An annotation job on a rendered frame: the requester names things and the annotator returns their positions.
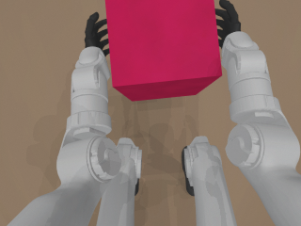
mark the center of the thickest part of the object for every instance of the left robot thigh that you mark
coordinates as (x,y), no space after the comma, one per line
(117,206)

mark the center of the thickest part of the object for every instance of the right robot hand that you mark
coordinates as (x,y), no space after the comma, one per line
(231,20)

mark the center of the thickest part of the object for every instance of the right robot thigh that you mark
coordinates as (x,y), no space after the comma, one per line
(212,198)

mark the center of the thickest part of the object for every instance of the robot right upper arm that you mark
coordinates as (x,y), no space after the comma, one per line
(267,155)

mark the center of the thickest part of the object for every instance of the robot thigh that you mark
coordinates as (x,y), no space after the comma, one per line
(117,206)
(212,198)

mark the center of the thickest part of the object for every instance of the robot left upper arm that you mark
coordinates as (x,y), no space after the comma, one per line
(85,168)

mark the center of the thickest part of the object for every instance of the left robot forearm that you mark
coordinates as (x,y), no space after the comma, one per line
(89,97)

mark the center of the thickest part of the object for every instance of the carton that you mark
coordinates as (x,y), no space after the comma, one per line
(162,48)

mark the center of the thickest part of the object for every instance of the left robot hand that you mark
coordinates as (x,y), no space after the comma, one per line
(93,37)

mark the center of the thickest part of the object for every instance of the right robot forearm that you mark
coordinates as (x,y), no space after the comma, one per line
(249,82)

